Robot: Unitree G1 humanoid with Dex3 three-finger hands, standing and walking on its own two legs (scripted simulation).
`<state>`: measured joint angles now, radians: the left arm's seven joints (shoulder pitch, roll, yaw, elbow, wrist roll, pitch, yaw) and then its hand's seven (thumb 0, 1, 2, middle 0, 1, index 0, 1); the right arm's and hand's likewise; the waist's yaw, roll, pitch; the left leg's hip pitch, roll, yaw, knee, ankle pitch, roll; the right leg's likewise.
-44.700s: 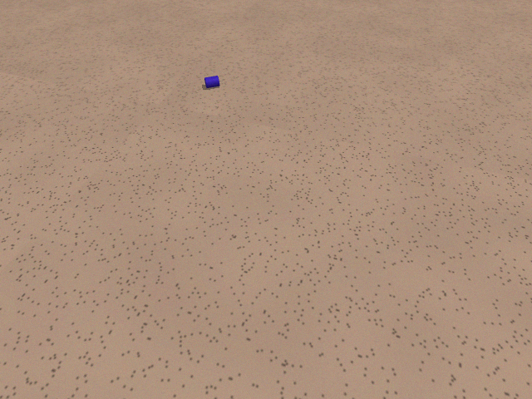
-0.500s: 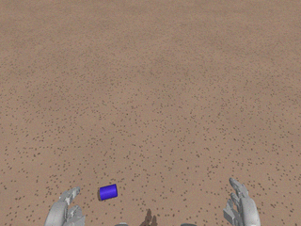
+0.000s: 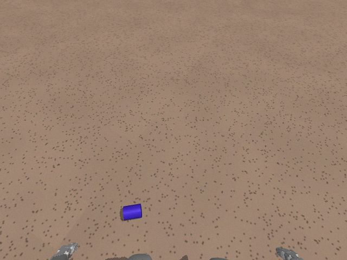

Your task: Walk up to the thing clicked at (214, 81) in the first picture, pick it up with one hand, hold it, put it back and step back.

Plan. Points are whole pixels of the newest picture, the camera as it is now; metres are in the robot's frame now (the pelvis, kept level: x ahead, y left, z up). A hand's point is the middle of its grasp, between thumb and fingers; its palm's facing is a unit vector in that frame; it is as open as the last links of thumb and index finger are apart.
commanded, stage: stand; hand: left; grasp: from above
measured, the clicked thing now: (132, 211) +0.44 +0.24 -0.71
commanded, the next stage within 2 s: none
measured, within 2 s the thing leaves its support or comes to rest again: neither
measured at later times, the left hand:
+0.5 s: hand out of the picture +0.04 +0.23 -0.13, palm faces +0.05 -0.94 -0.34, open 7.4 cm
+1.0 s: hand out of the picture +0.05 +0.23 -0.13, palm faces +0.03 -0.94 -0.34, open 7.4 cm
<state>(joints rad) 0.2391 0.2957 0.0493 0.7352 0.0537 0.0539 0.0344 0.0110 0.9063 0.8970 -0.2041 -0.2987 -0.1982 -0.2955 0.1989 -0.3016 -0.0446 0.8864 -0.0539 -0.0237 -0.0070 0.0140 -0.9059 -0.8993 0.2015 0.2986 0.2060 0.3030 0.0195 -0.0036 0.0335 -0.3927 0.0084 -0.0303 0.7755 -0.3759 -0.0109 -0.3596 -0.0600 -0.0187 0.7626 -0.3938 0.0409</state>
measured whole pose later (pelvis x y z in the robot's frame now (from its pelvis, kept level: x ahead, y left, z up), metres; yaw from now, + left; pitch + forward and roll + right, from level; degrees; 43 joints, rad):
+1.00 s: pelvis +0.00 -0.01 +0.03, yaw +1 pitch -4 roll -1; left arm 0.14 0.31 0.03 1.15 0.02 0.00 0.02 0.01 0.91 0.90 -0.21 -0.30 -0.20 -0.30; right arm 0.15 -0.32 -0.01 1.14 -0.02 0.01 -0.01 0.01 -0.91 -0.90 0.20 0.30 0.20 0.30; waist 0.01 0.02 0.07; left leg -0.14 0.03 -0.05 0.39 -0.19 -0.03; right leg -0.09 -0.04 -0.06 0.37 -0.21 0.03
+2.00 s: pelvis +0.01 -0.02 +0.04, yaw +1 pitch -3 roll +0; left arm 0.11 0.32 0.03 1.14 0.02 -0.01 0.00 0.01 0.91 0.90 -0.20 -0.30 -0.20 -0.30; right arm 0.11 -0.34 0.00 1.14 -0.01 0.00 0.00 0.01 -0.91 -0.90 0.20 0.30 0.20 0.30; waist 0.00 0.02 0.05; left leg -0.11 0.03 -0.06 0.35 -0.18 -0.04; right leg -0.07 -0.03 -0.06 0.34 -0.21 0.02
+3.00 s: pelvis -0.11 +0.05 +0.01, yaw -3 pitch -4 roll +0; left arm 0.16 0.35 0.08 0.90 0.03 0.05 0.01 0.01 0.91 0.90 -0.20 -0.30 -0.20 -0.30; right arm 0.09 -0.34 -0.05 0.88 -0.01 0.04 -0.02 0.01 -0.90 -0.90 0.20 0.30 0.21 0.30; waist -0.01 0.04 0.19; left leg -0.31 -0.03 0.10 0.64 -0.27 0.08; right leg -0.24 0.06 0.04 0.66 -0.35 -0.04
